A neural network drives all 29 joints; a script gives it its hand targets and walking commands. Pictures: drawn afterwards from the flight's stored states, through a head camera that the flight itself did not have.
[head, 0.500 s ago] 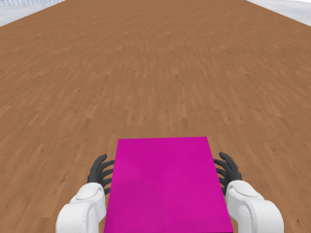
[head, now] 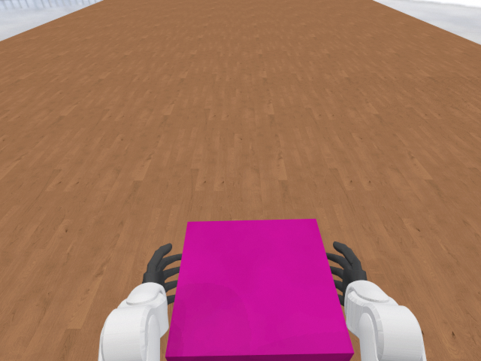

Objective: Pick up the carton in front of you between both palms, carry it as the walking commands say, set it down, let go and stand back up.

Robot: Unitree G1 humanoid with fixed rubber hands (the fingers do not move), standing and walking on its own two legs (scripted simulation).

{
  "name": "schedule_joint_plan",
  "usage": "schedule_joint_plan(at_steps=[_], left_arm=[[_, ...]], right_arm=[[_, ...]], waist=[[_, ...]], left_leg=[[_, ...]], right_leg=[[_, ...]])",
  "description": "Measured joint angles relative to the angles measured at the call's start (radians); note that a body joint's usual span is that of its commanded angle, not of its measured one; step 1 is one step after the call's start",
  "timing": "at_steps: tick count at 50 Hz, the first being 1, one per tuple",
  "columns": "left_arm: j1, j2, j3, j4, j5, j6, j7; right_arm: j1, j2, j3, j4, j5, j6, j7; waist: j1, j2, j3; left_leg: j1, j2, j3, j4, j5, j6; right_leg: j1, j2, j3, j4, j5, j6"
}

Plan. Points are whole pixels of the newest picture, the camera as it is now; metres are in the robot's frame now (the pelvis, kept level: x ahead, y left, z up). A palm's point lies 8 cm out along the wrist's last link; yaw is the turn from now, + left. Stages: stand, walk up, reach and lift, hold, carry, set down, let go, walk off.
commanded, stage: carry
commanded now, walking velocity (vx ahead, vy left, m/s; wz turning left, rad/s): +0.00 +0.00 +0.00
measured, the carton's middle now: (253, 316) +0.24 +0.00 +0.01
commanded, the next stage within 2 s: hold in 0.56 s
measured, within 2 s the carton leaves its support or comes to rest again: neither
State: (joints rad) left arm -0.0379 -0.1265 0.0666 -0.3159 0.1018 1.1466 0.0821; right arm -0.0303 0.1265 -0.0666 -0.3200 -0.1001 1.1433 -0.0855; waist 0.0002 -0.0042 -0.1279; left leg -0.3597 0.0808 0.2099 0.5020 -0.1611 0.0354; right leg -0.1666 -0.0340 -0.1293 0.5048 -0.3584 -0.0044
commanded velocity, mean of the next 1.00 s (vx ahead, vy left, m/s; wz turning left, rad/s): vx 0.00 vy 0.00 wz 0.00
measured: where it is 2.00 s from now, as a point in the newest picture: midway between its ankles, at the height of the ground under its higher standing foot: outside the picture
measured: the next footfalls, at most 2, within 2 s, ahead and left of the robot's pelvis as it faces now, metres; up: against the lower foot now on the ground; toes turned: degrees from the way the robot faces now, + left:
none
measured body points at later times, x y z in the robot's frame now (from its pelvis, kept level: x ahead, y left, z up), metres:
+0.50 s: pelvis -0.01 +0.01 +0.00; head -0.02 +0.01 +0.45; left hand +0.28 +0.16 +0.02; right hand +0.28 -0.15 +0.02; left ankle +0.07 +0.10 -0.73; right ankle -0.06 -0.11 -0.73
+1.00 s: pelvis -0.03 +0.01 +0.00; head -0.03 +0.03 +0.45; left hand +0.30 +0.14 +0.02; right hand +0.28 -0.17 +0.02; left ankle +0.06 +0.11 -0.73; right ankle -0.06 -0.11 -0.73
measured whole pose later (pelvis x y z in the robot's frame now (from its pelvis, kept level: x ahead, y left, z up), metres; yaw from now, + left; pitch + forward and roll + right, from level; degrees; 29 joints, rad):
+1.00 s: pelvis -0.03 +0.01 +0.00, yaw -5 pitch -7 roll +0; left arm -0.33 -0.17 0.29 0.29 0.30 0.64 0.00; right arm -0.35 0.18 -0.32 0.38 -0.29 0.58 0.03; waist 0.02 -0.05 0.11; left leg -0.19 0.00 0.02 0.42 -0.11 0.01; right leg -0.06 0.02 0.06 0.48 -0.30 -0.01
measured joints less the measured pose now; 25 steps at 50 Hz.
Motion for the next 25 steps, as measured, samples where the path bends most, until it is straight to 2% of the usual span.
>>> schedule_joint_plan(at_steps=[11,21,25], left_arm=[[-0.052,-0.001,0.021,0.187,0.066,-0.161,-0.037],[-0.124,-0.007,0.074,0.432,0.12,-0.368,-0.059],[-0.15,-0.011,0.098,0.491,0.127,-0.442,-0.061]], right_arm=[[-0.056,0.001,-0.027,0.197,-0.059,-0.166,0.043],[-0.128,0.007,-0.079,0.442,-0.117,-0.374,0.069],[-0.156,0.011,-0.101,0.503,-0.127,-0.448,0.071]], waist=[[0.0,0.0,0.021],[-0.001,0.0,0.041],[-0.003,0.0,0.053]], left_leg=[[-0.015,-0.001,-0.001,-0.008,0.019,0.006],[-0.026,-0.003,-0.002,-0.004,0.022,0.009],[-0.031,-0.004,-0.003,-0.001,0.021,0.01]], right_leg=[[-0.024,-0.001,0.001,0.009,0.011,0.001],[-0.037,-0.004,0.003,0.02,0.011,0.004],[-0.043,-0.006,0.003,0.025,0.01,0.005]])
